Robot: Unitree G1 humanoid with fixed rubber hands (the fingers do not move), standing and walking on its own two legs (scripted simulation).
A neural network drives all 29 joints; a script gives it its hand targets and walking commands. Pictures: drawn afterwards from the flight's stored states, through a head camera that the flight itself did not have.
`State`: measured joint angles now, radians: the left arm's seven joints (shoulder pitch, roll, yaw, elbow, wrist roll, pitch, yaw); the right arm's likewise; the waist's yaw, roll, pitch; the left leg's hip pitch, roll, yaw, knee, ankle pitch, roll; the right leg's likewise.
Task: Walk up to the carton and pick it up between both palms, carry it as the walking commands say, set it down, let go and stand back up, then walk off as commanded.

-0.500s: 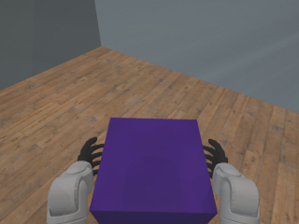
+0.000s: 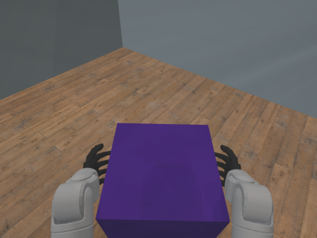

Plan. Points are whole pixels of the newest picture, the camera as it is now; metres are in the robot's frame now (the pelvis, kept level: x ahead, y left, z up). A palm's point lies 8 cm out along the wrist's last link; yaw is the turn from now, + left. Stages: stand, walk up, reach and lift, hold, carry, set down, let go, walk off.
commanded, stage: carry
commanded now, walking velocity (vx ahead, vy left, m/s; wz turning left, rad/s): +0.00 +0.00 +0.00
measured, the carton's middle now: (161, 189) +0.26 +0.00 +0.01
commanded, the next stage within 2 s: none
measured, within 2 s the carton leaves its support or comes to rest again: neither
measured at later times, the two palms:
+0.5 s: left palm (113, 161) +0.30 +0.12 +0.08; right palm (242, 164) +0.30 -0.20 +0.08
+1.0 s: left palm (137, 159) +0.33 +0.07 +0.04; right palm (254, 165) +0.33 -0.25 +0.04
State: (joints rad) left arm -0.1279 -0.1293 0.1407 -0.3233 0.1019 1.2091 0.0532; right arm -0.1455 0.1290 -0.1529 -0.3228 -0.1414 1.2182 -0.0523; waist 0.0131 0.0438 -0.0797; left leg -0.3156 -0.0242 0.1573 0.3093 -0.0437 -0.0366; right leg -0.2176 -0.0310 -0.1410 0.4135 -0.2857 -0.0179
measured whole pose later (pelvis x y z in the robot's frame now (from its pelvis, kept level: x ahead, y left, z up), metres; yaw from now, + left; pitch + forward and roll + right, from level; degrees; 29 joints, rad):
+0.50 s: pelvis +0.03 -0.04 -0.01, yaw -1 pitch +2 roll +0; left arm -0.17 -0.13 0.17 -0.26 0.11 1.18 0.05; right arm -0.19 0.12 -0.16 -0.24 -0.14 1.18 -0.05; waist 0.01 0.01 -0.10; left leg -0.35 0.00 0.16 0.40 -0.11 0.07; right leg -0.24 -0.01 -0.13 0.47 -0.28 -0.04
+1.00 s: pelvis +0.06 -0.08 -0.02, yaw -1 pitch +4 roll +1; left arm -0.12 -0.13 0.15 -0.09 0.15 0.91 0.03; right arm -0.15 0.12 -0.16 -0.07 -0.15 0.91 -0.04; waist -0.01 0.00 -0.10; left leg -0.41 0.07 0.14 0.57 -0.22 0.00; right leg -0.27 0.05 -0.14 0.56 -0.36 -0.10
